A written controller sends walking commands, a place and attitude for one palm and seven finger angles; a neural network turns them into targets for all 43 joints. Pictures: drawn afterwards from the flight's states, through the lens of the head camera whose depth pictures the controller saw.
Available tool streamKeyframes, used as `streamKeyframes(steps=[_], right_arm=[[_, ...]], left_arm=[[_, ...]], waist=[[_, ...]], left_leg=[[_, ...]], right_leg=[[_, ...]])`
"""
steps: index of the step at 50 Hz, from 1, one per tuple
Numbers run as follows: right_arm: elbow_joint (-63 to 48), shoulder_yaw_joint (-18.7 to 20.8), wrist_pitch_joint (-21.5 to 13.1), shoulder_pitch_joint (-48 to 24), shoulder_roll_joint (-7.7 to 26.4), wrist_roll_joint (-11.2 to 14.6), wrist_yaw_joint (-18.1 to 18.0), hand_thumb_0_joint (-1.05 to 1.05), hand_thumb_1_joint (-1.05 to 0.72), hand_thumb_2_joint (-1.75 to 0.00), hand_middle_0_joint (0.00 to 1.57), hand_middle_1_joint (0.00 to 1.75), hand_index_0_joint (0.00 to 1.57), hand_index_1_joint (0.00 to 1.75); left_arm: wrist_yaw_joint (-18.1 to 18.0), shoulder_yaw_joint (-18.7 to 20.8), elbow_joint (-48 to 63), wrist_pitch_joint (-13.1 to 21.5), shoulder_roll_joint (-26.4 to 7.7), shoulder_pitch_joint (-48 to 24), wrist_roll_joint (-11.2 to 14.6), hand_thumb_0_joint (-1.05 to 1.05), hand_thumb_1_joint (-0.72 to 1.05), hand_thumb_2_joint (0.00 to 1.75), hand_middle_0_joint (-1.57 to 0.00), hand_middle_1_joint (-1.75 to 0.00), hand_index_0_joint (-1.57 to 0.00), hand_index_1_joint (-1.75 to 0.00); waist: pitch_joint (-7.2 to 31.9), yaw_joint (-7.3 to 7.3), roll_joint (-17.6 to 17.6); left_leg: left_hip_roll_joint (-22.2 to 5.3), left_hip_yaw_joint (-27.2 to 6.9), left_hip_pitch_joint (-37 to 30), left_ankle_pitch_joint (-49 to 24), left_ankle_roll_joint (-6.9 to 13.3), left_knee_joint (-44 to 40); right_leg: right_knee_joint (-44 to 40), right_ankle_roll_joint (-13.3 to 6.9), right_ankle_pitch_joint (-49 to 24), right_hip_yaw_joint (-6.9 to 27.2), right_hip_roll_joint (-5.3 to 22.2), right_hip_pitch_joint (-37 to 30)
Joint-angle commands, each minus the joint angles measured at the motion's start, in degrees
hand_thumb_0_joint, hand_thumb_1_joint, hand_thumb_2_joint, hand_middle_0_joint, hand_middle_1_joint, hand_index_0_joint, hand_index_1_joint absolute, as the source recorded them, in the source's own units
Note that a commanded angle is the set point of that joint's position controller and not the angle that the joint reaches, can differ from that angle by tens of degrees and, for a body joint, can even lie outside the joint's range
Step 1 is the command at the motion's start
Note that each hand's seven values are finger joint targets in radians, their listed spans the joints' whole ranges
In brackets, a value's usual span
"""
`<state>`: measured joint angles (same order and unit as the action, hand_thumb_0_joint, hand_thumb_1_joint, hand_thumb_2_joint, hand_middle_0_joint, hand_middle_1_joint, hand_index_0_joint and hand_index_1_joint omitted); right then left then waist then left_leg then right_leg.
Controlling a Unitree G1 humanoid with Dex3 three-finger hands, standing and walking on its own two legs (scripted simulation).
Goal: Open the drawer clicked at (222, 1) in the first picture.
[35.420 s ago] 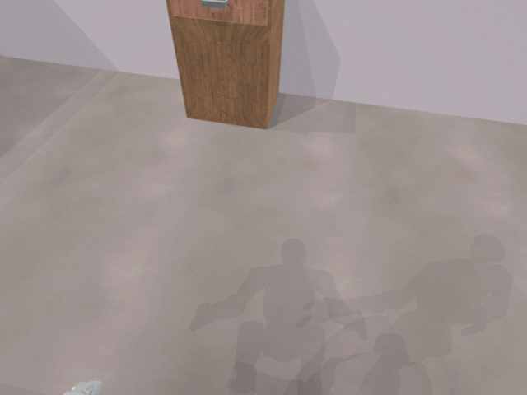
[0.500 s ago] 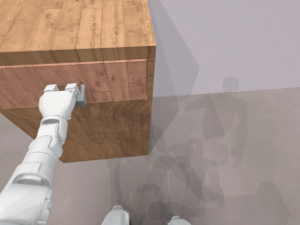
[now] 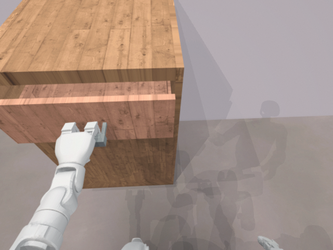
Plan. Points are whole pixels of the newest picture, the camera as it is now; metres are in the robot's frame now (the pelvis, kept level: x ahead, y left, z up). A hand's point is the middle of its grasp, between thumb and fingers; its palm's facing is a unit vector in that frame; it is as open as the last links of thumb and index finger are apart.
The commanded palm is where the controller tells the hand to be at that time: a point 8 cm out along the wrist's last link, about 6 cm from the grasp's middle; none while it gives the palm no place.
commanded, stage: pull the drawer open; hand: left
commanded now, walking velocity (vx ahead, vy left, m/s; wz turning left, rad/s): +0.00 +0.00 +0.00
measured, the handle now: (85, 133) +0.41 +0.24 +0.00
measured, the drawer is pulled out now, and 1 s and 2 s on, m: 0.06 0.18 0.30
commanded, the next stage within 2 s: none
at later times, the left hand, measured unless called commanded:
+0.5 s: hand (80, 173) +0.31 +0.23 -0.02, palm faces -0.01 -0.06 -1.00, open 5.8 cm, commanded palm +0.27 +0.23 +0.04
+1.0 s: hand (75, 201) +0.24 +0.22 -0.02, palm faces +0.00 -0.07 -1.00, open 5.8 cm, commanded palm +0.21 +0.23 +0.04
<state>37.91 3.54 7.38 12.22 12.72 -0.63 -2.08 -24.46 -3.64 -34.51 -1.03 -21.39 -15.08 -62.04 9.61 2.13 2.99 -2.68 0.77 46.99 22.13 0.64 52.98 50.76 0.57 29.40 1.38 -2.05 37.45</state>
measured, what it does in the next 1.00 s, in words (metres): stands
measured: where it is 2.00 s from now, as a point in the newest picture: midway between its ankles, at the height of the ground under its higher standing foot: outside the picture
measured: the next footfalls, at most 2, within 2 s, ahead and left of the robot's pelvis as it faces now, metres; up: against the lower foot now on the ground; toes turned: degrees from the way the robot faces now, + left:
none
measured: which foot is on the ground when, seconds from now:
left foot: down 0.00-1.00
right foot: down 0.00-1.00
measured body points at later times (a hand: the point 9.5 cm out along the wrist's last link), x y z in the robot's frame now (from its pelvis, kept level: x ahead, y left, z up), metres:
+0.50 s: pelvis +0.00 -0.01 +0.00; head +0.05 -0.02 +0.45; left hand +0.30 +0.23 +0.04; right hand +0.12 -0.27 -0.12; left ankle +0.03 +0.11 -0.69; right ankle -0.05 -0.13 -0.69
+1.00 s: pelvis -0.01 -0.02 +0.00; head +0.03 -0.03 +0.44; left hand +0.23 +0.22 +0.04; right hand +0.17 -0.25 -0.11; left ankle +0.03 +0.11 -0.69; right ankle -0.05 -0.13 -0.69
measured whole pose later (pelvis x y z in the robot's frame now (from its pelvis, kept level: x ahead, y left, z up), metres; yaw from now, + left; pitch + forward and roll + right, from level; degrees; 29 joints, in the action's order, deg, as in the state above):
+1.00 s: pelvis -0.01 -0.02 +0.00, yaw +1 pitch +12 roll -1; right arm 34.9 2.4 6.4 7.5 12.6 -1.6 -1.6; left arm -25.6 -4.3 -11.2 -0.5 -20.8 11.3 -61.0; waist 8.6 -0.6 3.4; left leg -2.7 0.1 43.9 22.5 -0.6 54.3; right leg 53.9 -0.6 31.0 0.8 -2.2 35.0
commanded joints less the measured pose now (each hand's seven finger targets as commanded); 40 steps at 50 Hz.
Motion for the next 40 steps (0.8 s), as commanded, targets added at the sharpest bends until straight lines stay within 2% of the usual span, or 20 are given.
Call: streamKeyframes(steps=[1,4,7,8,10,11,13,14,16,19,23,25,28,30,31,33,35,36,38,40], right_arm=[[-5.83,2.76,-1.83,1.43,8.15,-0.02,-0.87,0.0,-0.9,-0.9,0.2,0.3,0.2,0.3],[-6.46,2.76,-1.81,0.62,8.14,-0.14,-0.95,0.0,-0.9,-0.9,0.2,0.3,0.2,0.3],[-6.74,2.44,-1.71,-0.4,7.9,0.02,-0.85,0.0,-0.9,-0.9,0.2,0.3,0.2,0.3],[-7.08,2.56,-1.98,-0.17,7.95,-0.14,-0.81,0.0,-0.9,-0.9,0.2,0.3,0.2,0.3],[-7.29,2.38,-1.87,-1.25,7.83,-0.12,-0.85,0.0,-0.9,-0.9,0.2,0.3,0.2,0.3],[-7.6,2.62,-2.14,-0.88,7.79,-0.25,-0.71,0.0,-0.9,-0.9,0.2,0.3,0.2,0.3],[-7.99,2.58,-2.28,-1.48,7.7,-0.21,-0.44,0.0,-0.9,-0.9,0.2,0.3,0.2,0.3],[-7.92,2.4,-2.32,-1.63,7.96,-0.26,-0.38,0.0,-0.9,-0.9,0.2,0.3,0.2,0.3],[-8.08,2.58,-2.41,-1.76,7.83,-0.33,-0.35,0.0,-0.9,-0.9,0.2,0.3,0.2,0.3],[-7.91,2.47,-2.51,-2.35,7.99,-0.42,-0.41,0.0,-0.9,-0.9,0.2,0.3,0.2,0.3],[-8.45,2.5,-2.97,-3.28,7.58,-0.38,-0.17,0.0,-0.9,-0.9,0.2,0.3,0.2,0.3],[-8.25,2.1,-2.83,-4.08,7.7,-0.38,-0.19,0.0,-0.9,-0.9,0.2,0.3,0.2,0.3],[-8.8,2.11,-3.24,-4.35,7.57,-0.38,-0.2,0.0,-0.9,-0.9,0.2,0.3,0.2,0.3],[-8.79,1.83,-3.04,-5.2,7.5,-0.51,-0.31,0.0,-0.9,-0.9,0.2,0.3,0.2,0.3],[-9.11,2.15,-3.32,-4.95,7.38,-0.57,-0.22,0.0,-0.9,-0.9,0.2,0.3,0.2,0.3],[-9.46,2.01,-3.44,-5.61,7.28,-0.56,-0.01,0.0,-0.9,-0.9,0.2,0.3,0.2,0.3],[-9.47,1.6,-3.32,-6.78,7.28,-0.59,-0.11,0.0,-0.9,-0.9,0.2,0.3,0.2,0.3],[-9.69,1.86,-3.5,-6.39,7.21,-0.68,-0.15,0.0,-0.9,-0.9,0.2,0.3,0.2,0.3],[-9.97,1.58,-3.49,-7.2,7.06,-0.65,-0.08,0.0,-0.9,-0.9,0.2,0.3,0.2,0.3],[-10.2,1.22,-3.29,-8.06,6.98,-0.77,-0.05,0.0,-0.9,-0.9,0.2,0.3,0.2,0.3]], left_arm=[[-2.23,5.67,10.31,-1.33,-11.28,-14.48,1.08,0.0,0.9,0.9,-0.4,-1.35,-0.4,-1.35],[-1.89,6.97,12.25,-0.88,-12.35,-12.37,1.12,0.0,0.9,0.9,-0.4,-1.35,-0.4,-1.35],[-1.76,7.28,12.77,-0.58,-12.23,-9.09,1.23,0.0,0.9,0.9,-0.4,-1.35,-0.4,-1.35],[-1.64,6.03,13.45,-0.46,-10.82,-8.67,1.62,0.0,0.9,0.9,-0.4,-1.35,-0.4,-1.35],[-1.9,8.65,15.42,0.1,-13.4,-6.23,1.26,0.0,0.9,0.9,-0.4,-1.35,-0.4,-1.35],[-1.9,7.2,15.46,-0.09,-11.15,-3.3,1.63,0.0,0.9,0.9,-0.4,-1.35,-0.4,-1.35],[-2.07,7.26,17.21,-0.06,-10.69,-0.04,1.85,0.0,0.9,0.9,-0.4,-1.35,-0.4,-1.35],[-2.14,8.5,17.84,-0.19,-12.03,0.33,2.15,0.0,0.9,0.9,-0.4,-1.35,-0.4,-1.35],[-2.56,7.5,19.22,-0.18,-10.93,1.01,1.76,0.0,0.9,0.9,-0.4,-1.35,-0.4,-1.35],[-3.01,8.89,21.04,-0.56,-12.28,2.33,1.86,0.0,0.9,0.9,-0.4,-1.35,-0.4,-1.35],[-3.48,7.81,23.52,-1.0,-10.4,7.7,2.21,0.0,0.9,0.9,-0.4,-1.35,-0.4,-1.35],[-3.55,8.57,25.23,-0.92,-11.63,6.11,2.08,0.0,0.9,0.9,-0.4,-1.35,-0.4,-1.35],[-3.54,8.65,25.24,-1.41,-10.94,10.92,2.79,0.0,0.9,0.9,-0.4,-1.35,-0.4,-1.35],[-3.66,9.49,27.86,-0.96,-12.14,10.14,2.34,0.0,0.9,0.9,-0.4,-1.35,-0.4,-1.35],[-3.68,8.57,27.43,-1.11,-10.68,13.07,2.49,0.0,0.9,0.9,-0.4,-1.35,-0.4,-1.35],[-3.75,9.23,28.66,-1.03,-10.81,15.73,2.82,0.0,0.9,0.9,-0.4,-1.35,-0.4,-1.35],[-3.82,10.24,30.41,-0.78,-11.97,15.41,2.68,0.0,0.9,0.9,-0.4,-1.35,-0.4,-1.35],[-3.89,10.12,29.49,-0.92,-11.45,17.76,2.59,0.0,0.9,0.9,-0.4,-1.35,-0.4,-1.35],[-4.01,9.68,30.54,-0.89,-10.9,18.15,2.58,0.0,0.9,0.9,-0.4,-1.35,-0.4,-1.35],[-4.32,10.4,32.44,-0.68,-11.75,17.96,2.15,0.0,0.9,0.9,-0.4,-1.35,-0.4,-1.35]], waist=[[16.66,-0.86,1.58],[19.36,-1.91,1.18],[18.14,-2.25,-0.4],[17.64,-1.87,-0.11],[19.13,-3.11,0.26],[17.65,-2.72,0.88],[17.46,-2.95,-0.24],[17.45,-3.06,-0.19],[16.19,-2.69,0.56],[16.52,-3.0,-0.12],[16.23,-3.4,0.13],[16.01,-3.44,0.17],[13.98,-3.47,-1.64],[16.26,-4.1,-0.37],[14.64,-3.93,0.76],[14.67,-4.37,-0.74],[15.29,-4.65,-0.23],[12.99,-4.35,-0.53],[12.32,-4.31,-0.96],[13.41,-4.95,0.55]], left_leg=[[2.76,0.57,-23.4,-20.79,1.11,-4.64],[2.8,0.54,-24.07,-22.35,1.04,-4.46],[2.86,0.86,-23.16,-21.51,1.07,-4.45],[2.97,0.92,-22.62,-20.83,1.19,-4.33],[2.97,1.11,-23.11,-21.87,1.09,-4.23],[3.04,1.15,-22.88,-22.35,1.15,-4.06],[3.12,1.28,-22.67,-22.12,1.13,-4.01],[3.09,1.14,-22.03,-22.13,1.03,-4.09],[3.11,1.14,-22.13,-21.32,1.05,-3.94],[3.03,1.03,-21.92,-20.26,0.96,-4.23],[3.19,1.31,-22.3,-20.25,0.98,-4.19],[3.06,1.07,-22.26,-19.7,0.83,-4.28],[3.31,1.21,-21.23,-18.35,1.03,-4.36],[3.24,1.22,-22.22,-19.51,0.85,-4.33],[3.37,1.29,-22.11,-19.74,0.9,-4.05],[3.37,1.31,-21.77,-19.1,0.85,-4.09],[3.38,1.42,-21.97,-19.1,0.78,-4.0],[3.47,1.17,-21.24,-18.83,0.78,-3.78],[3.49,1.05,-20.75,-17.13,0.72,-4.0],[3.46,1.02,-21.57,-16.8,0.56,-4.2]], right_leg=[[-6.17,-2.66,-24.45,-3.73,-2.88,1.11],[-5.88,-2.79,-25.86,-3.38,-2.8,-0.74],[-6.02,-2.54,-26.53,-3.31,-2.8,-0.94],[-6.02,-2.52,-26.67,-3.28,-2.73,-1.3],[-5.7,-2.56,-27.91,-2.81,-2.7,-2.21],[-5.63,-2.65,-28.76,-3.11,-2.7,-2.24],[-5.79,-2.55,-29.28,-3.09,-2.7,-2.67],[-5.7,-2.63,-29.72,-2.96,-2.6,-3.43],[-5.49,-2.57,-28.84,-2.99,-2.66,-2.11],[-5.62,-2.62,-27.65,-2.9,-2.6,-2.7],[-5.53,-2.57,-28.43,-2.95,-2.48,-2.93],[-5.37,-2.48,-27.69,-2.82,-2.42,-2.28],[-5.92,-2.4,-27.85,-2.78,-2.36,-2.96],[-5.17,-2.45,-28.53,-2.53,-2.21,-3.38],[-5.24,-2.61,-29.0,-2.67,-2.29,-3.05],[-5.36,-2.49,-28.9,-2.6,-2.25,-3.58],[-5.3,-2.39,-29.55,-2.15,-1.97,-3.69],[-5.12,-2.53,-29.45,-2.33,-2.18,-3.15],[-5.29,-2.47,-27.27,-2.43,-2.16,-2.39],[-5.13,-2.55,-25.5,-2.42,-2.09,-1.97]])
